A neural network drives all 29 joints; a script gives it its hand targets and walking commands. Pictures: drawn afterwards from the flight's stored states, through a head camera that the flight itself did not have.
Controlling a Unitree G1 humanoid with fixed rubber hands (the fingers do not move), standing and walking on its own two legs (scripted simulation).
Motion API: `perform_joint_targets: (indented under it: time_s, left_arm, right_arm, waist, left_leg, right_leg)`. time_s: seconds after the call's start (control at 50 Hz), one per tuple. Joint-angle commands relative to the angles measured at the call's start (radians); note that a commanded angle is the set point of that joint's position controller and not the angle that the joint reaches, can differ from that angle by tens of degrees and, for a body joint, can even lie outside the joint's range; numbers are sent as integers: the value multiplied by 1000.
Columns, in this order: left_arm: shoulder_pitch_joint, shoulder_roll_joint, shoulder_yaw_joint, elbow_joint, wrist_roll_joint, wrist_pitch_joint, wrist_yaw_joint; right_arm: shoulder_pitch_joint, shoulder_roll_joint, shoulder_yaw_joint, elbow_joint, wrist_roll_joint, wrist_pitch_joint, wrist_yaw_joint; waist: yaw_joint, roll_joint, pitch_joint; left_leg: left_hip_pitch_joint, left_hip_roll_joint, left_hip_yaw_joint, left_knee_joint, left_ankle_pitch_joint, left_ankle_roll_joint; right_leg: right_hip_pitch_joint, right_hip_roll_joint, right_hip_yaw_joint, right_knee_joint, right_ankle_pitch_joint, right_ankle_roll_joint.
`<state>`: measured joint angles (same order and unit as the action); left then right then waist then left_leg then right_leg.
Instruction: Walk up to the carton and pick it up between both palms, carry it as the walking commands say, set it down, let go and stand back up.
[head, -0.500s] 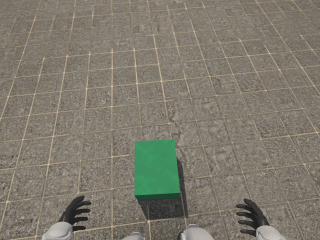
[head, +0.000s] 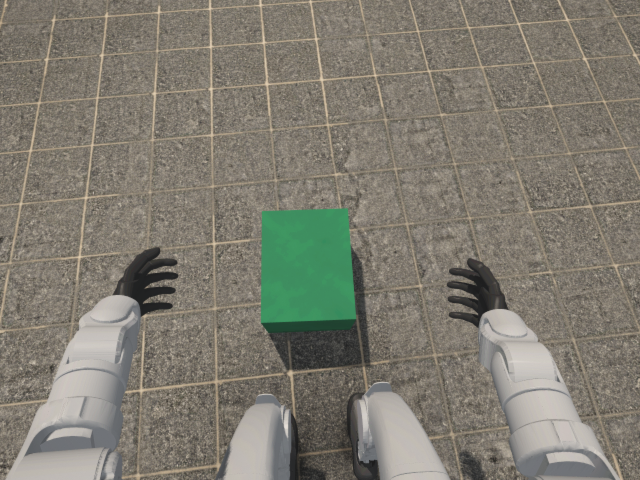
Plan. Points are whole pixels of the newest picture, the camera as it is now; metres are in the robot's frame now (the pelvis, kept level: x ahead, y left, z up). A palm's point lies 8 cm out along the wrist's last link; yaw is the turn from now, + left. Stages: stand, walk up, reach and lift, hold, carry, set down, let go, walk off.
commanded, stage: reach and lift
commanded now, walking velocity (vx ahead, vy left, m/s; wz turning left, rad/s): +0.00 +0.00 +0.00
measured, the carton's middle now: (307, 272) +0.54 +0.02 -0.61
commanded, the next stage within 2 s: none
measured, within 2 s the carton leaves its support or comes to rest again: neither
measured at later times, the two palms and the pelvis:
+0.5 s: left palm (163, 222) +0.48 +0.23 -0.13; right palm (448, 225) +0.46 -0.20 -0.13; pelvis +0.00 +0.00 -0.03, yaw +1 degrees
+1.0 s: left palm (176, 205) +0.53 +0.23 -0.17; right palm (427, 209) +0.51 -0.19 -0.17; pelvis +0.00 +0.00 -0.06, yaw +1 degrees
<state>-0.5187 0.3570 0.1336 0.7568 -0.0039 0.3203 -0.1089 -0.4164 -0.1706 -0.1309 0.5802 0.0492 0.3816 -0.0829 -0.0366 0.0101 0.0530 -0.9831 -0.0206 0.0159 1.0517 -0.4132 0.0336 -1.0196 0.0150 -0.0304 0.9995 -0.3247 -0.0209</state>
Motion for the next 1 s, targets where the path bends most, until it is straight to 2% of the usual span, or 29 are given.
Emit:
perform_joint_targets:
  time_s: [0.0, 0.12, 0.24, 0.44, 0.56, 0.7, 0.8, 0.86, 0.98]
  left_arm:
    - [-253, 147, 41, -37, -7, -14, 3]
    - [-449, 153, 54, 23, -19, -31, 16]
    - [-596, 161, 78, 75, -22, -72, 25]
    - [-767, 180, 132, 124, -16, -146, 23]
    - [-874, 190, 161, 129, -13, -177, 21]
    - [-879, 165, 186, 141, 18, -201, 27]
    - [-883, 135, 198, 107, 45, -208, 35]
    - [-894, 122, 202, 128, 50, -206, 37]
    - [-937, 143, 196, 190, 29, -205, 34]
  right_arm:
    - [-224, -92, -36, -47, 0, -18, -7]
    - [-407, -124, -69, 27, 7, -49, -4]
    - [-553, -150, -97, 83, 16, -99, 6]
    - [-737, -156, -145, 131, -3, -182, 19]
    - [-844, -158, -182, 144, -34, -209, 18]
    - [-830, -140, -226, 169, -72, -235, 28]
    - [-807, -145, -248, 144, -87, -253, 42]
    - [-833, -147, -250, 143, -86, -257, 45]
    - [-913, -131, -243, 194, -92, -246, 34]
  waist:
    - [0, 35, -559]
    - [-6, 49, -678]
    - [1, 42, -805]
    - [14, 22, -996]
    - [8, 26, -1088]
    - [3, 60, -1157]
    - [-6, 98, -1182]
    - [-4, 92, -1137]
    - [4, 36, -1059]
  left_leg:
    - [109, 19, -61, -151, 106, -23]
    - [78, 14, -72, -137, 108, -35]
    - [29, 5, -79, -121, 168, -40]
    - [-61, -20, -70, -97, 336, -42]
    - [-88, -28, -69, -83, 449, -46]
    - [-29, -26, -76, -48, 624, -51]
    - [98, -10, -92, 1, 748, -55]
    - [46, -10, -88, 35, 692, -56]
    - [-253, -30, -54, 121, 423, -46]
  right_leg:
    - [326, -2, 56, -74, 74, 21]
    - [248, 0, 52, -49, 71, 20]
    - [203, 3, 56, -31, 133, 25]
    - [240, 17, 73, -3, 356, 42]
    - [272, 20, 80, 18, 502, 44]
    - [179, 28, 67, 35, 609, 43]
    - [-48, 35, 33, 37, 539, 46]
    - [-131, 37, 24, 65, 469, 49]
    - [-127, 32, 24, 203, 354, 59]
